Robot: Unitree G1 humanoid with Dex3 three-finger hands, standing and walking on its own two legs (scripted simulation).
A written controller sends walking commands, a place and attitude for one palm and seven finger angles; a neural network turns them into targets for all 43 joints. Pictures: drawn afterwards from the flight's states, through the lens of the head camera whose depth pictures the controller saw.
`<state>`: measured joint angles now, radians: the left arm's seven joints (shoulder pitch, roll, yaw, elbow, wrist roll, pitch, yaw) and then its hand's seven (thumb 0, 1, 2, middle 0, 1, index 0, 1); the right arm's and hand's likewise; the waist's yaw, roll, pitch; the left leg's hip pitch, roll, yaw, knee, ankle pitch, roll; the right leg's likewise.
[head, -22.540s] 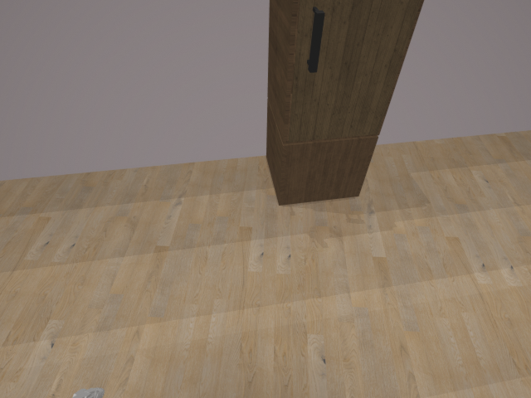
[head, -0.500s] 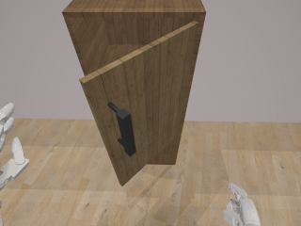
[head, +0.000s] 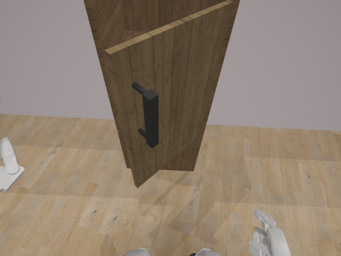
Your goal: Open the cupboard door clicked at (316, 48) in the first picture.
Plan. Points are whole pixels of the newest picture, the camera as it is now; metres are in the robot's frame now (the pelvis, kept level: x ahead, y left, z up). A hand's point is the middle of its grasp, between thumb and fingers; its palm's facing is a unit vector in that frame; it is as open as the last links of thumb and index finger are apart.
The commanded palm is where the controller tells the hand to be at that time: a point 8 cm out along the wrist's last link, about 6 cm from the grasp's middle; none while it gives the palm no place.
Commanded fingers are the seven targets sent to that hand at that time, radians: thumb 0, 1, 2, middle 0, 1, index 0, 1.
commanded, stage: step back with the hand held close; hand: left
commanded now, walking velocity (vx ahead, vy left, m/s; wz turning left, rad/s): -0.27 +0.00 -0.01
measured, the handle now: (145, 117) +0.41 +0.09 +0.09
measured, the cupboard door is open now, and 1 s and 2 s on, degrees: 47 47 47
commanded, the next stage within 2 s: stop stepping back and stand still in 0.54 s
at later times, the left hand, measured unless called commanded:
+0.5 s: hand (30, 211) +0.15 +0.21 +0.18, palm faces +0.25 -0.81 -0.54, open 7.4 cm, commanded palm +0.08 +0.26 +0.20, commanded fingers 0.00 0.90 0.90 -0.20 -0.30 -0.20 -0.30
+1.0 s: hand out of the picture +0.01 +0.20 +0.19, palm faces +0.43 -0.78 -0.44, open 7.4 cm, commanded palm -0.05 +0.24 +0.20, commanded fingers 0.00 0.90 0.90 -0.20 -0.30 -0.20 -0.30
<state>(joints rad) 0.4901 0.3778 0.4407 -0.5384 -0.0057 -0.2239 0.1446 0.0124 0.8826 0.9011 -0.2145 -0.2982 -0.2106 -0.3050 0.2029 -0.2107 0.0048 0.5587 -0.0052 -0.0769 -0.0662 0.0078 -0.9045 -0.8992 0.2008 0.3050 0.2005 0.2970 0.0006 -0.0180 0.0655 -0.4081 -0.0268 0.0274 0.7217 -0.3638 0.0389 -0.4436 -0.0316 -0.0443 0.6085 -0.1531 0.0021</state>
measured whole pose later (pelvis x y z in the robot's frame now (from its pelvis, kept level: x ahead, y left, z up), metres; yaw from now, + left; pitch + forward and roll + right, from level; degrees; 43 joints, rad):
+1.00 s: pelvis -0.19 -0.06 +0.02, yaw -1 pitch +0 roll +1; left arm 0.54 0.38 0.40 -0.45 -0.03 -0.17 0.14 0.01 0.88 0.90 -0.22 -0.30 -0.21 -0.31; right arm 0.27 -0.21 0.01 0.68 -0.01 -0.10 -0.08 0.01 -0.90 -0.90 0.20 0.31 0.20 0.30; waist 0.01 -0.03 -0.04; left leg -0.44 0.00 0.02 0.85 -0.31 0.00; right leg -0.24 0.00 -0.07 0.47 -0.23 -0.06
